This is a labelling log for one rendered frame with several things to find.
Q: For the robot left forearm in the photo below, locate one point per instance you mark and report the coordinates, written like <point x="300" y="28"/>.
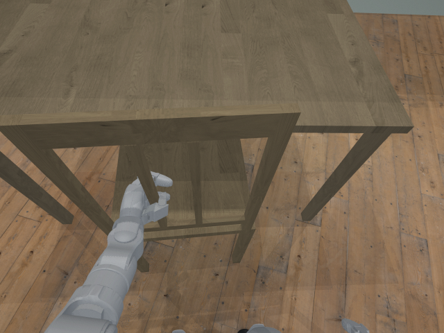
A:
<point x="102" y="294"/>

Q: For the table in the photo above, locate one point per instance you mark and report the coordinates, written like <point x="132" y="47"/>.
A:
<point x="102" y="55"/>

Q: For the right robot hand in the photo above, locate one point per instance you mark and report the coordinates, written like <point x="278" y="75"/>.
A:
<point x="353" y="327"/>

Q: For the left robot hand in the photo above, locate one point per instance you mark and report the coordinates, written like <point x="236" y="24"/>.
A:
<point x="135" y="202"/>

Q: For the robot left upper arm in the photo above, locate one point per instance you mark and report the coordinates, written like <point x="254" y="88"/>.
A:
<point x="79" y="324"/>

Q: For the chair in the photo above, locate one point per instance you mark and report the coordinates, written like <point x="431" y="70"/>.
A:
<point x="198" y="148"/>

